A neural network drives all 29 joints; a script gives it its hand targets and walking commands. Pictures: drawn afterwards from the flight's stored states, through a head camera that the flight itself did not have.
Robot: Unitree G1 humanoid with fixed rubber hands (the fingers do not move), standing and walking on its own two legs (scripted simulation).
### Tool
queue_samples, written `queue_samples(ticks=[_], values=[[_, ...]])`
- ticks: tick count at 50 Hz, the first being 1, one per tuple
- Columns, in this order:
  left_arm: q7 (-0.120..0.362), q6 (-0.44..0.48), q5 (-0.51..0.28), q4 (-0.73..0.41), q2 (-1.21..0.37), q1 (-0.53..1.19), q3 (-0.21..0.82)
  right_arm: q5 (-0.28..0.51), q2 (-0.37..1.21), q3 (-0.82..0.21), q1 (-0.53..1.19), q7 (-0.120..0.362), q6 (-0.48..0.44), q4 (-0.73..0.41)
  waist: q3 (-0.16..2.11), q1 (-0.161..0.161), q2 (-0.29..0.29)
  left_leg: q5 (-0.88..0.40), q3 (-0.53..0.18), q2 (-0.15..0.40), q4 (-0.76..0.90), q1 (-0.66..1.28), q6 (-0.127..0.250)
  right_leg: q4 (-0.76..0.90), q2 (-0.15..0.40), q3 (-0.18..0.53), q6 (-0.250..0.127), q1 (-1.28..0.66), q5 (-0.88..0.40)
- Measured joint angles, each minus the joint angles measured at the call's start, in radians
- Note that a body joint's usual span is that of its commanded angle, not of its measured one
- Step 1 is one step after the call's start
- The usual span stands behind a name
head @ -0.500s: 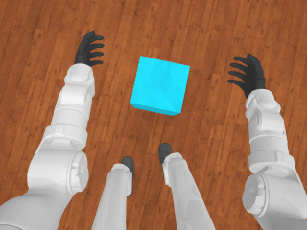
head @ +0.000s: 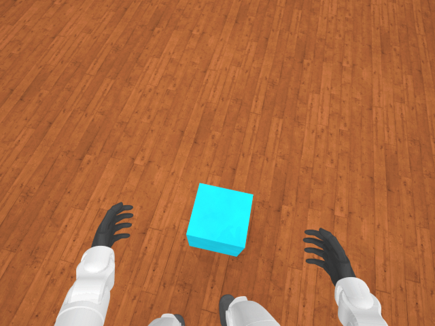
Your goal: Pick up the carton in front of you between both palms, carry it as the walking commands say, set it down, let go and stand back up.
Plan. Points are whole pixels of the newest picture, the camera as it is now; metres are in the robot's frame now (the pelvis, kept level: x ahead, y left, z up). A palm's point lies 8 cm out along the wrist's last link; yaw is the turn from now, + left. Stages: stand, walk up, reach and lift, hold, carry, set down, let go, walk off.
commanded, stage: let go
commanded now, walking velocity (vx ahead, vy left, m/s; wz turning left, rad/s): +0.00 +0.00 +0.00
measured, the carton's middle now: (219, 221) +0.43 -0.06 -0.63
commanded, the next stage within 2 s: stand in 0.72 s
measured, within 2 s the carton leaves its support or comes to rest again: neither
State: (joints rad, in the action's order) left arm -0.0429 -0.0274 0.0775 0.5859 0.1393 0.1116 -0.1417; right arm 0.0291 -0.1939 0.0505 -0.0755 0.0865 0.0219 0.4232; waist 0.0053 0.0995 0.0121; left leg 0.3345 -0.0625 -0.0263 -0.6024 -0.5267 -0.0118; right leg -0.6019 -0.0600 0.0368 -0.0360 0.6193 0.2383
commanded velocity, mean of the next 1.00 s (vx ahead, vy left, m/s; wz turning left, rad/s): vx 0.00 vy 0.00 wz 0.00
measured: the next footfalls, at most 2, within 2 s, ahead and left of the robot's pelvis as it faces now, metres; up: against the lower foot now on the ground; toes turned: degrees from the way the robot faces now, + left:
none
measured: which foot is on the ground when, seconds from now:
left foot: down 0.00-1.00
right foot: down 0.00-1.00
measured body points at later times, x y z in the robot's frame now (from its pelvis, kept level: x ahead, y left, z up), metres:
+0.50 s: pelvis +0.01 +0.05 +0.02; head +0.02 +0.04 +0.46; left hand +0.18 +0.29 -0.05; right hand +0.19 -0.19 -0.06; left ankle -0.03 +0.13 -0.72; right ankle +0.02 -0.09 -0.72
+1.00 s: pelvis +0.01 +0.01 +0.01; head +0.02 -0.02 +0.46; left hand +0.15 +0.30 -0.06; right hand +0.15 -0.27 -0.10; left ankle -0.03 +0.13 -0.72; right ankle +0.02 -0.09 -0.72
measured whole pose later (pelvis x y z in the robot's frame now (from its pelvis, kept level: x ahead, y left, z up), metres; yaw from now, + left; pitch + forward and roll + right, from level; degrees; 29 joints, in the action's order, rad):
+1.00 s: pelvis +0.01 +0.01 +0.01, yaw +1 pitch -1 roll +0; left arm -0.01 -0.01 0.05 0.69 0.31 -0.20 -0.06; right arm -0.05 -0.34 0.06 -0.25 0.00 0.03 0.63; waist -0.02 0.00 -0.08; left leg 0.36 -0.08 -0.03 -0.54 -0.17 0.00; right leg -0.54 -0.05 0.01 -0.03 0.25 0.28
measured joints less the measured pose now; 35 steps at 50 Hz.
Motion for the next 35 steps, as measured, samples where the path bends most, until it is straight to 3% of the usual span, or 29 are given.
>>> queue_samples(ticks=[10,21,26,35], values=[[0.048,-0.002,-0.047,-0.064,0.046,-0.234,0.063,-0.011,-0.017,-0.033,-0.176,-0.012,0.018,-0.031,-0.023,-0.046,-0.013,-0.019,0.009,-0.006,0.133,0.288,0.033,0.152,0.013,0.015,0.028,-0.298,-0.025],[0.094,-0.075,-0.079,-0.137,0.068,-0.346,0.103,-0.039,-0.037,-0.008,-0.151,-0.006,0.096,-0.019,-0.051,-0.091,-0.062,-0.014,0.028,-0.028,0.152,0.430,0.067,0.183,0.037,0.029,0.058,-0.445,-0.024],[0.099,-0.103,-0.089,-0.147,0.075,-0.353,0.113,-0.051,-0.035,-0.011,-0.152,-0.006,0.124,-0.022,-0.070,-0.097,-0.062,-0.010,0.028,-0.034,0.146,0.461,0.071,0.166,0.044,0.026,0.061,-0.472,-0.012],[0.058,-0.069,-0.106,-0.090,0.065,-0.358,0.122,-0.032,-0.052,-0.013,-0.163,-0.038,0.185,-0.036,-0.064,-0.089,-0.045,0.014,0.035,-0.020,0.096,0.437,0.052,0.096,0.029,0.026,0.044,-0.436,0.018]])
